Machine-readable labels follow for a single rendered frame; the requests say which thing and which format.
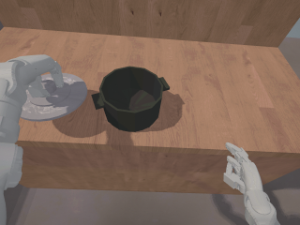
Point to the left robot hand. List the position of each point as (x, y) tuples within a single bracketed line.
[(43, 63)]

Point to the right robot hand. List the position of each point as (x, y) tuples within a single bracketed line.
[(246, 175)]

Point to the robot left upper arm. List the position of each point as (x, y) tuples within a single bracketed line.
[(11, 162)]

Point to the pot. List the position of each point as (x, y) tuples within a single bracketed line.
[(131, 97)]

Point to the lid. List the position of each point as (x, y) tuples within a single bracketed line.
[(63, 101)]

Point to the knob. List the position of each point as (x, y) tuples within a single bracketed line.
[(49, 85)]

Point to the robot left forearm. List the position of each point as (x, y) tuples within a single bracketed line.
[(16, 75)]

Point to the table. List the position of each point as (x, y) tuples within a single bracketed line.
[(229, 83)]

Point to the robot right forearm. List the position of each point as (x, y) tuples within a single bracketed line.
[(258, 209)]

